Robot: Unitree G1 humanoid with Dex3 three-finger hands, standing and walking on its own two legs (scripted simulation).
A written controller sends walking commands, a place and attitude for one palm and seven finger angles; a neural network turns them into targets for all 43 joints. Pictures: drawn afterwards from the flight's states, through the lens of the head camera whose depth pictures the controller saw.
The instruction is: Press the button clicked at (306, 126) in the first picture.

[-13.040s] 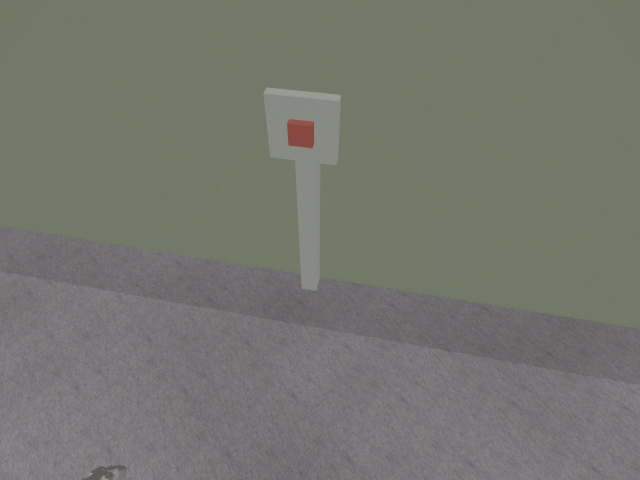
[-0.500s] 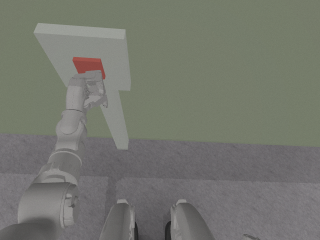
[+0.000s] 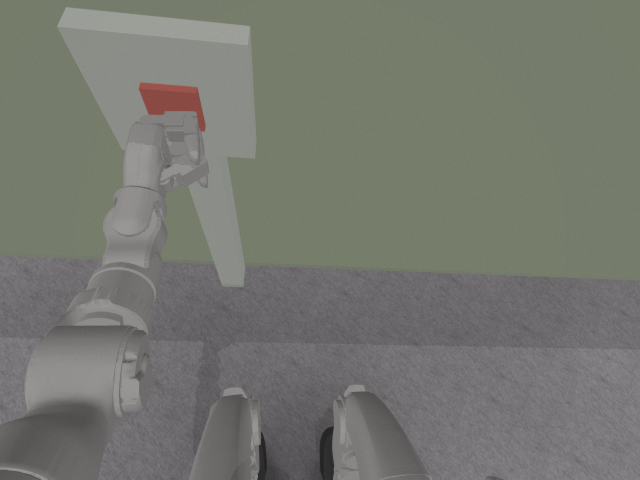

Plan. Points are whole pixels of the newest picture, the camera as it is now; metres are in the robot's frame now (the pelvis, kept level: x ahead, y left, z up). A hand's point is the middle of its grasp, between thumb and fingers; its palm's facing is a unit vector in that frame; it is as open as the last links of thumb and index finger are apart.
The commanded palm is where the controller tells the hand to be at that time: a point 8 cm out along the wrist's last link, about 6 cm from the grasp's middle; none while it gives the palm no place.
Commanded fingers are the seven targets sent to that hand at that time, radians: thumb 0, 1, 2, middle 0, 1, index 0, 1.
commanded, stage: hold the button down briefly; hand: left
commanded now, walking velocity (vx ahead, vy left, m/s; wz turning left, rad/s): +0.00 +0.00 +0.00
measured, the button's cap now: (175, 102) +0.55 +0.15 +0.09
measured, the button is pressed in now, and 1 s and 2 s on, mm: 11 0 0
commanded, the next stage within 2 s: pull the fist back off the button in 0.04 s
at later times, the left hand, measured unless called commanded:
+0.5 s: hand (202, 165) +0.49 +0.12 +0.05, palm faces -0.06 -1.00 -0.04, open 2.9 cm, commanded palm +0.46 +0.16 +0.06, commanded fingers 0.00 0.90 0.90 -1.30 -1.50 -1.30 -1.50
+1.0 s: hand (200, 211) +0.42 +0.12 +0.05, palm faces -0.09 -1.00 -0.03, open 3.1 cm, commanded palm +0.39 +0.17 +0.06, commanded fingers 0.00 0.90 0.90 -1.30 -1.50 -1.30 -1.50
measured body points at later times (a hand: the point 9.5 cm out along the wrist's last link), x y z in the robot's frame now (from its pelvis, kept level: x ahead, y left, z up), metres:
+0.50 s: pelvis +0.00 +0.01 +0.01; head +0.14 +0.03 +0.44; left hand +0.49 +0.17 +0.05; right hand +0.04 -0.26 -0.11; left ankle +0.07 +0.09 -0.60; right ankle +0.05 -0.11 -0.60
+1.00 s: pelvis +0.05 -0.01 +0.03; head +0.16 +0.00 +0.47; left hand +0.42 +0.17 +0.05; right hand +0.17 -0.26 -0.08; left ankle +0.07 +0.09 -0.60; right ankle +0.05 -0.11 -0.60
